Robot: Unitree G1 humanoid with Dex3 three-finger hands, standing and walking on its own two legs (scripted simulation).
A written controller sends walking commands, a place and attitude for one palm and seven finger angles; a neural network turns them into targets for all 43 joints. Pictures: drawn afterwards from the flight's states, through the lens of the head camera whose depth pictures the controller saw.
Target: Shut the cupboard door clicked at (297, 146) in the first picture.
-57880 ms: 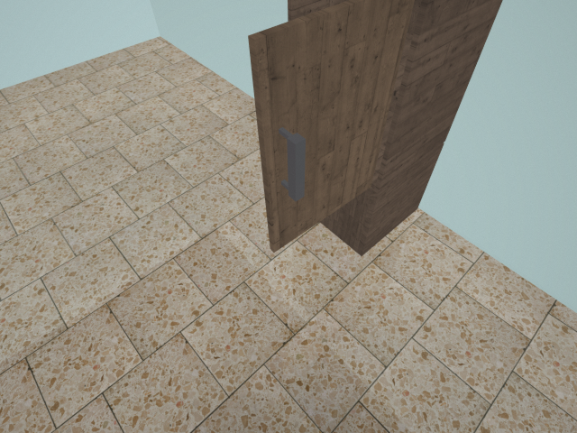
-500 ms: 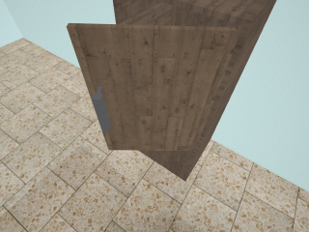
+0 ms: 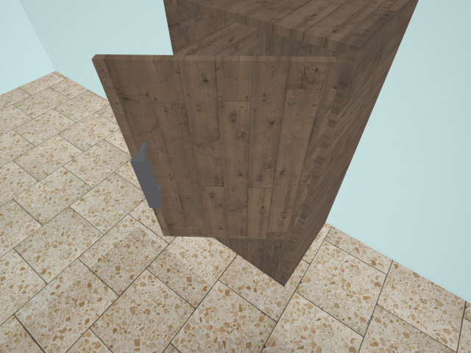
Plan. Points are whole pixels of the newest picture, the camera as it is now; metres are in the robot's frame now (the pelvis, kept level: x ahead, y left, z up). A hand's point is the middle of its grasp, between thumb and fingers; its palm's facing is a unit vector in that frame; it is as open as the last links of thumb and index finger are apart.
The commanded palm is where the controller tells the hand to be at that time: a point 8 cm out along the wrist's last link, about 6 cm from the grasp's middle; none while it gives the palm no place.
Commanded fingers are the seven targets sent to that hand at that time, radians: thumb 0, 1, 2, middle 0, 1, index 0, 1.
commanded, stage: come to a stop and stand still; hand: left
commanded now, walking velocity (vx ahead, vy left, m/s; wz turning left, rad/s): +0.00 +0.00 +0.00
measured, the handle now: (150, 175) +0.48 +0.22 -0.02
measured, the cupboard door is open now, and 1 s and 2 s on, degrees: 35 35 35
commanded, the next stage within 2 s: look again from close up in 0.40 s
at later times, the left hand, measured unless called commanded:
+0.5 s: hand out of the picture +0.03 +0.19 -0.17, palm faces +0.03 -0.98 -0.22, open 7.4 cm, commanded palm none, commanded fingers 0.00 0.90 0.90 -0.20 -0.30 -0.20 -0.30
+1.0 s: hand out of the picture +0.03 +0.19 -0.17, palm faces +0.04 -0.98 -0.21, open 7.4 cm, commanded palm none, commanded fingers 0.00 0.90 0.90 -0.20 -0.30 -0.20 -0.30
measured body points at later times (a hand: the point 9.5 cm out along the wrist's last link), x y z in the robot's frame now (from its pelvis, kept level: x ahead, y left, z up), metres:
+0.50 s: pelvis +0.02 +0.01 +0.01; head +0.03 +0.01 +0.46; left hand +0.02 +0.24 -0.15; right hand +0.03 -0.22 -0.16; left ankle +0.03 +0.15 -0.73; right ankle +0.00 -0.12 -0.73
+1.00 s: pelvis +0.02 +0.01 +0.01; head +0.04 +0.01 +0.46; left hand +0.03 +0.24 -0.15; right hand +0.03 -0.21 -0.16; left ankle +0.03 +0.15 -0.73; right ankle +0.00 -0.12 -0.73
